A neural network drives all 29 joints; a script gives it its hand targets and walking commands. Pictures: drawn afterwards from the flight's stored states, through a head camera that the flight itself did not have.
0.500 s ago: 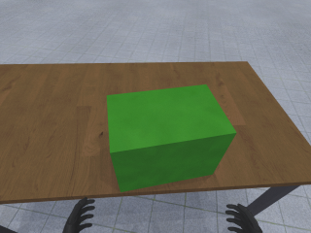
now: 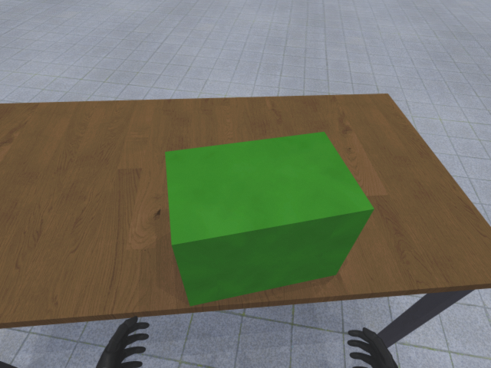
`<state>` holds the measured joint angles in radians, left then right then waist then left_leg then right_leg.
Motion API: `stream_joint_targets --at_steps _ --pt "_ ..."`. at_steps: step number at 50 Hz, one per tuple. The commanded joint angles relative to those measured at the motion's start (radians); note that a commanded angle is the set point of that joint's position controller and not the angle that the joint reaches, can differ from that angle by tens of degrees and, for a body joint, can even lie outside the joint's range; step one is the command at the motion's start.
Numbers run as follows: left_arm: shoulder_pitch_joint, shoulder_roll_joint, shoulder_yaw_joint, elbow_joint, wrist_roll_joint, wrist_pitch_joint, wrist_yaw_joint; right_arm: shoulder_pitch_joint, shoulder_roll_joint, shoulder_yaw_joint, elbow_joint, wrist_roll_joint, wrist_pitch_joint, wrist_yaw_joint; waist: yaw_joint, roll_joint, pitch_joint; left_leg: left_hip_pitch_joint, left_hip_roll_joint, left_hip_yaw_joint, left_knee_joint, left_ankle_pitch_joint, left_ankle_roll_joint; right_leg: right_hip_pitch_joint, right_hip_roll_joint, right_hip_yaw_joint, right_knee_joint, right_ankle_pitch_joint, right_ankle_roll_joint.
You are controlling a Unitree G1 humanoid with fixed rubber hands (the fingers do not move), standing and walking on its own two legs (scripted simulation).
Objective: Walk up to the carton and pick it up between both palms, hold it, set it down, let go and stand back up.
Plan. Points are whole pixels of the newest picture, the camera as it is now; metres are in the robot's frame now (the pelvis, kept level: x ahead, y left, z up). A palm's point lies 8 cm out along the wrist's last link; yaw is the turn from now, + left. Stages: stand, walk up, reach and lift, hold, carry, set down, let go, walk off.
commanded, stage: set down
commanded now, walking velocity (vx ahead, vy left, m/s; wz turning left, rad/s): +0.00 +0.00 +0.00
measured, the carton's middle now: (257, 218) +0.38 -0.01 +0.02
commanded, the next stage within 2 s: let go in 0.02 s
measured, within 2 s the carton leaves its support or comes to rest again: neither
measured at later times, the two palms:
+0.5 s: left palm out of the picture +0.14 +0.21 -0.08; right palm out of the picture +0.14 -0.23 -0.09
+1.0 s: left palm out of the picture +0.00 +0.25 -0.13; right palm out of the picture +0.01 -0.25 -0.11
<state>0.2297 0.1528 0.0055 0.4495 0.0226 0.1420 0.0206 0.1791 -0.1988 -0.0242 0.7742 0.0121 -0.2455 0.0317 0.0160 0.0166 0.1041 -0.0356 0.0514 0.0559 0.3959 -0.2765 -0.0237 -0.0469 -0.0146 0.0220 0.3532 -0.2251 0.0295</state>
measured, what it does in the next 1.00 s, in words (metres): stands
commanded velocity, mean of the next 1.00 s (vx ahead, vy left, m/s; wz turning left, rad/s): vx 0.00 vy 0.00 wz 0.00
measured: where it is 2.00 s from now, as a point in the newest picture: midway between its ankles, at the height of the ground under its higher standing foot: outside the picture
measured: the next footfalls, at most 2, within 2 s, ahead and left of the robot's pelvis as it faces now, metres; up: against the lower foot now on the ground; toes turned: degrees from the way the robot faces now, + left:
none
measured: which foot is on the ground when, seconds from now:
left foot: down 0.00-1.00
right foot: down 0.00-1.00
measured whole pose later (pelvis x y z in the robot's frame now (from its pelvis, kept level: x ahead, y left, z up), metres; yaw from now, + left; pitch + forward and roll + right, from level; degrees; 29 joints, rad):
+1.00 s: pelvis -0.04 +0.00 -0.01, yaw +2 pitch -4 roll -1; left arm 0.35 0.24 0.01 0.81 0.03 -0.01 0.00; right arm 0.40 -0.24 -0.03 0.77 -0.01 -0.03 0.00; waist 0.00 -0.01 0.02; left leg -0.20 0.03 0.01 0.54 -0.28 -0.01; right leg -0.18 -0.03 -0.01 0.48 -0.24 0.04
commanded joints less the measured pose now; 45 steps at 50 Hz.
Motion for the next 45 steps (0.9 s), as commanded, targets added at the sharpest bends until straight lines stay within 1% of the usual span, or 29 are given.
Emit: stream_joint_targets --at_steps 1,2,4,7,9,10,11,13,15,19,20,21,22,24,25,27,28,29,30,31,32,34,35,37,39,40,41,42,45 --pt "-0.094 0.101 0.028 -0.145 0.003 -0.041 -0.002 -0.083 -0.131 -0.045 -0.099 -0.01 -0.054 -0.014 -0.012 0.011 -0.139 0.095 -0.052 0.025 -0.018 0.408 -0.052 -0.052 0.063 -0.074 -0.041 0.28 -0.04" --pt "-0.09 0.098 0.026 -0.126 0.008 -0.04 -0.004 -0.081 -0.129 -0.041 -0.081 -0.011 -0.053 -0.015 -0.016 0.01 -0.119 0.09 -0.05 0.025 -0.017 0.412 -0.051 -0.053 0.063 -0.073 -0.039 0.285 -0.044" --pt "-0.09 0.104 0.035 -0.1 0.003 -0.038 -0.013 -0.086 -0.129 -0.035 -0.096 -0.016 -0.059 -0.021 -0.01 -0.014 -0.126 0.086 -0.056 0.031 -0.018 0.407 -0.043 -0.039 0.061 -0.07 -0.04 0.314 -0.037" --pt "-0.101 0.111 0.044 -0.095 -0.001 -0.036 -0.017 -0.092 -0.129 -0.038 -0.103 -0.024 -0.055 -0.027 0.002 -0.03 -0.1 0.049 -0.06 0.041 -0.033 0.372 -0.035 -0.032 0.064 -0.071 -0.038 0.282 -0.032" --pt "-0.109 0.114 0.049 -0.099 0.001 -0.03 -0.019 -0.095 -0.127 -0.038 -0.101 -0.028 -0.051 -0.032 -0.002 -0.041 -0.104 0.055 -0.062 0.041 -0.028 0.376 -0.033 -0.023 0.063 -0.069 -0.037 0.294 -0.027" --pt "-0.109 0.109 0.044 -0.104 -0.005 -0.032 -0.021 -0.094 -0.123 -0.035 -0.111 -0.026 -0.054 -0.033 0.0 -0.043 -0.113 0.053 -0.064 0.042 -0.027 0.383 -0.035 -0.019 0.061 -0.067 -0.036 0.311 -0.025" --pt "-0.118 0.11 0.042 -0.117 -0.005 -0.037 -0.021 -0.085 -0.118 -0.036 -0.104 -0.022 -0.054 -0.035 -0.007 -0.026 -0.119 0.054 -0.066 0.041 -0.025 0.383 -0.037 -0.02 0.059 -0.066 -0.035 0.319 -0.026" --pt "-0.11 0.113 0.052 -0.105 0.003 -0.04 -0.019 -0.087 -0.126 -0.032 -0.103 -0.02 -0.058 -0.034 -0.002 -0.02 -0.115 0.053 -0.067 0.041 -0.024 0.385 -0.039 -0.014 0.06 -0.067 -0.03 0.328 -0.028" --pt "-0.106 0.111 0.044 -0.103 0.004 -0.035 -0.02 -0.094 -0.125 -0.032 -0.107 -0.02 -0.062 -0.035 -0.007 -0.026 -0.125 0.05 -0.068 0.04 -0.022 0.375 -0.039 -0.011 0.059 -0.068 -0.029 0.328 -0.027" --pt "-0.118 0.111 0.042 -0.109 -0.004 -0.034 -0.015 -0.095 -0.12 -0.034 -0.124 -0.019 -0.057 -0.033 0.0 -0.019 -0.119 0.042 -0.069 0.044 -0.03 0.331 -0.036 -0.028 0.058 -0.066 -0.033 0.271 -0.032" --pt "-0.123 0.108 0.036 -0.114 -0.005 -0.035 -0.013 -0.096 -0.124 -0.044 -0.127 -0.023 -0.055 -0.033 -0.007 -0.022 -0.126 0.046 -0.067 0.045 -0.028 0.322 -0.037 -0.039 0.059 -0.069 -0.032 0.252 -0.032" --pt "-0.126 0.108 0.034 -0.108 -0.003 -0.032 -0.012 -0.097 -0.116 -0.037 -0.121 -0.021 -0.046 -0.032 -0.004 -0.01 -0.097 0.036 -0.067 0.043 -0.032 0.311 -0.038 -0.048 0.057 -0.066 -0.035 0.234 -0.037" --pt "-0.123 0.106 0.029 -0.109 -0.007 -0.031 -0.011 -0.093 -0.123 -0.043 -0.125 -0.022 -0.043 -0.031 -0.012 -0.015 -0.105 0.039 -0.067 0.041 -0.028 0.319 -0.04 -0.05 0.057 -0.068 -0.033 0.242 -0.036" --pt "-0.132 0.112 0.03 -0.122 -0.007 -0.034 -0.009 -0.086 -0.12 -0.041 -0.124 -0.021 -0.039 -0.03 -0.007 -0.003 -0.107 0.03 -0.068 0.042 -0.027 0.318 -0.042 -0.048 0.055 -0.065 -0.033 0.231 -0.04" --pt "-0.134 0.119 0.033 -0.126 -0.008 -0.037 -0.007 -0.087 -0.119 -0.044 -0.13 -0.026 -0.038 -0.029 -0.01 -0.007 -0.115 0.025 -0.068 0.042 -0.025 0.314 -0.041 -0.043 0.056 -0.064 -0.029 0.229 -0.038" --pt "-0.128 0.119 0.037 -0.121 -0.014 -0.036 -0.006 -0.081 -0.114 -0.047 -0.143 -0.029 -0.03 -0.029 0.0 -0.023 -0.114 0.019 -0.068 0.044 -0.033 0.281 -0.035 -0.047 0.054 -0.061 -0.032 0.194 -0.037" --pt "0.055 0.187 0.064 0.049 0.016 -0.118 0.007 0.045 -0.187 -0.059 -0.074 -0.024 0.078 -0.049 0.02 -0.04 -0.182 -0.125 0.029 -0.063 0.052 0.379 0.035 -0.056 -0.032 -0.003 0.053 0.273 -0.036" --pt "0.076 0.189 0.064 0.071 0.003 -0.139 0.001 0.068 -0.191 -0.064 -0.097 -0.018 0.123 -0.048 0.001 -0.059 -0.146 -0.135 0.041 -0.064 0.043 0.284 0.05 -0.069 -0.057 0.016 0.037 0.227 -0.033" --pt "0.047 0.199 0.063 0.077 0.004 -0.157 -0.002 0.069 -0.196 -0.061 -0.111 -0.02 0.141 -0.045 -0.01 -0.065 -0.162 -0.102 0.048 -0.072 0.056 0.346 0.054 -0.067 -0.07 0.029 0.057 0.314 -0.037" --pt "0.037 0.191 0.061 0.086 0.006 -0.172 -0.005 0.076 -0.188 -0.06 -0.121 -0.018 0.15 -0.043 -0.014 -0.048 -0.204 -0.089 0.05 -0.067 0.068 0.367 0.057 -0.065 -0.075 0.022 0.068 0.334 -0.034" --pt "0.033 0.184 0.056 0.095 0.006 -0.182 -0.007 0.087 -0.183 -0.059 -0.12 -0.02 0.156 -0.043 -0.019 -0.053 -0.194 -0.096 0.048 -0.066 0.068 0.345 0.052 -0.077 -0.071 0.02 0.068 0.323 -0.034" --pt "0.026 0.184 0.054 0.113 0.008 -0.186 -0.011 0.098 -0.181 -0.056 -0.12 -0.02 0.164 -0.041 -0.018 -0.045 -0.134 -0.149 0.041 -0.067 0.062 0.259 0.043 -0.109 -0.072 0.022 0.051 0.253 -0.031" --pt "0.025 0.182 0.053 0.125 0.008 -0.187 -0.012 0.107 -0.178 -0.055 -0.122 -0.02 0.167 -0.04 -0.018 -0.029 -0.101 -0.173 0.043 -0.072 0.059 0.259 0.041 -0.118 -0.072 0.023 0.048 0.25 -0.031" --pt "0.034 0.192 0.051 0.152 0.006 -0.187 -0.014 0.122 -0.179 -0.051 -0.125 -0.024 0.172 -0.037 -0.012 -0.019 -0.091 -0.185 0.043 -0.081 0.053 0.24 0.044 -0.126 -0.073 0.028 0.048 0.224 -0.032" --pt "0.037 0.194 0.047 0.177 0.005 -0.191 -0.015 0.144 -0.184 -0.051 -0.128 -0.022 0.174 -0.035 -0.016 -0.021 -0.115 -0.19 0.043 -0.089 0.048 0.23 0.044 -0.114 -0.069 0.026 0.051 0.197 -0.029" --pt "0.046 0.2 0.047 0.187 0.008 -0.192 -0.015 0.146 -0.191 -0.049 -0.131 -0.021 0.175 -0.034 -0.014 -0.002 -0.11 -0.181 0.042 -0.089 0.049 0.235 0.047 -0.119 -0.072 0.028 0.057 0.198 -0.029" --pt "0.055 0.204 0.045 0.2 0.009 -0.193 -0.015 0.153 -0.191 -0.048 -0.128 -0.023 0.177 -0.033 -0.012 -0.009 -0.105 -0.183 0.046 -0.09 0.053 0.246 0.05 -0.117 -0.07 0.029 0.058 0.211 -0.029" --pt "0.061 0.208 0.044 0.212 0.005 -0.193 -0.015 0.163 -0.193 -0.047 -0.128 -0.023 0.179 -0.034 -0.015 0.005 -0.093 -0.197 0.045 -0.094 0.049 0.222 0.052 -0.119 -0.074 0.033 0.054 0.192 -0.031" --pt "0.081 0.213 0.039 0.245 0.002 -0.19 -0.014 0.199 -0.2 -0.045 -0.12 -0.024 0.183 -0.036 -0.017 -0.007 -0.074 -0.21 0.043 -0.103 0.032 0.187 0.05 -0.125 -0.07 0.027 0.046 0.154 -0.027"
